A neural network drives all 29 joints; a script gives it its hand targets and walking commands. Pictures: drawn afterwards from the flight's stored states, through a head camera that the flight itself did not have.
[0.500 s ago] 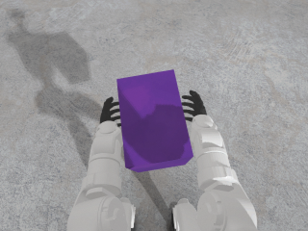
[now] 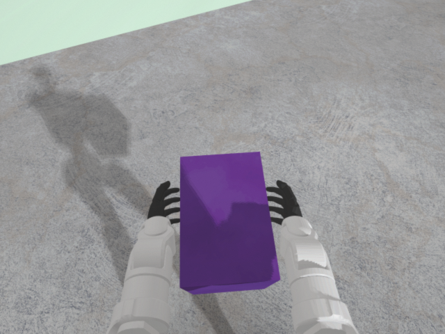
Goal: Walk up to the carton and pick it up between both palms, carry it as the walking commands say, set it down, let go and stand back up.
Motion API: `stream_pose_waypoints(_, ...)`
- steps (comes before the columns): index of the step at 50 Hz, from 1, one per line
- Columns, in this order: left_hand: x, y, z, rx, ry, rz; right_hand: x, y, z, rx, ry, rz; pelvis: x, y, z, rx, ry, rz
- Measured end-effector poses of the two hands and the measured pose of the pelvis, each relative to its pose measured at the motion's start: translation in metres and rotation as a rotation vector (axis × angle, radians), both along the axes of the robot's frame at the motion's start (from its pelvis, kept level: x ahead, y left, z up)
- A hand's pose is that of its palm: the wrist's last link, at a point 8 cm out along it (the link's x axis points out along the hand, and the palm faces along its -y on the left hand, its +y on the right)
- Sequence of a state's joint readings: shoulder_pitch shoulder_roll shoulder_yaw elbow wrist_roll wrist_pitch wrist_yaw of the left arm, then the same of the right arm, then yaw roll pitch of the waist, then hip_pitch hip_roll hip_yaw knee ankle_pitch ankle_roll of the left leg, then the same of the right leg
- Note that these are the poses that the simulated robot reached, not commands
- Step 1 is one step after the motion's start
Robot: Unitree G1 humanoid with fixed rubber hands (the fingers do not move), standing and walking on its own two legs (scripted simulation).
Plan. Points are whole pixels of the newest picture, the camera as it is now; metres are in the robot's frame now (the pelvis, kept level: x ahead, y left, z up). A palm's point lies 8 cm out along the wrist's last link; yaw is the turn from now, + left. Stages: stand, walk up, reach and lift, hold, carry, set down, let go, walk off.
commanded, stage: reach and lift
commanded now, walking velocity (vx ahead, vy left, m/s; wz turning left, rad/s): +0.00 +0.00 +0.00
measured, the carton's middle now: (224, 227) +0.35 +0.01 -0.08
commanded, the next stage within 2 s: hold in 1.58 s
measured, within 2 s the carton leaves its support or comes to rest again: neither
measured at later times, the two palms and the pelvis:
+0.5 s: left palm (151, 224) +0.30 +0.13 +0.06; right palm (303, 220) +0.31 -0.12 +0.06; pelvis -0.01 -0.01 +0.01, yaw +0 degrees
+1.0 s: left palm (158, 221) +0.30 +0.12 +0.06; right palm (306, 222) +0.30 -0.12 +0.06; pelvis -0.02 +0.01 +0.00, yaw -1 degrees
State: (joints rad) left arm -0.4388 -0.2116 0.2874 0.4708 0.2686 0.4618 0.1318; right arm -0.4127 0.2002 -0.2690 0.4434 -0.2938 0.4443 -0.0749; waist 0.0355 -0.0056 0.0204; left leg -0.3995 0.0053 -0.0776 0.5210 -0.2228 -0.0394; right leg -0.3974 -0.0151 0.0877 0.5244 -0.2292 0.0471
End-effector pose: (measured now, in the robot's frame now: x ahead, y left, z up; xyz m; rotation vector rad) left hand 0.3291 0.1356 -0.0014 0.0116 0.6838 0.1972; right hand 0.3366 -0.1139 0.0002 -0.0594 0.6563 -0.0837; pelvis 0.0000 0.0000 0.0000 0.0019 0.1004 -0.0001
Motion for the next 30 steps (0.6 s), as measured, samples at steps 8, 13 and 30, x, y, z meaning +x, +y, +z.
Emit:
stream_pose_waypoints(8, -0.008, 0.001, 0.027, 0.009, -0.01, -0.029, -0.009, -0.002, 0.026, -0.012, -0.004, 0.033, 0.005, -0.003, 0.006, 0.003, -0.092, 0.002)
stream_pose_waypoints(13, -0.016, 0.001, 0.039, 0.014, -0.011, -0.026, -0.015, -0.001, 0.039, -0.019, -0.003, 0.039, 0.003, -0.005, 0.007, 0.002, -0.142, 0.0)
stream_pose_waypoints(30, -0.036, -0.007, 0.062, 0.004, -0.002, 0.009, -0.034, -0.004, 0.065, -0.031, 0.014, -0.011, -0.018, -0.007, 0.005, 0.001, -0.263, 0.004)
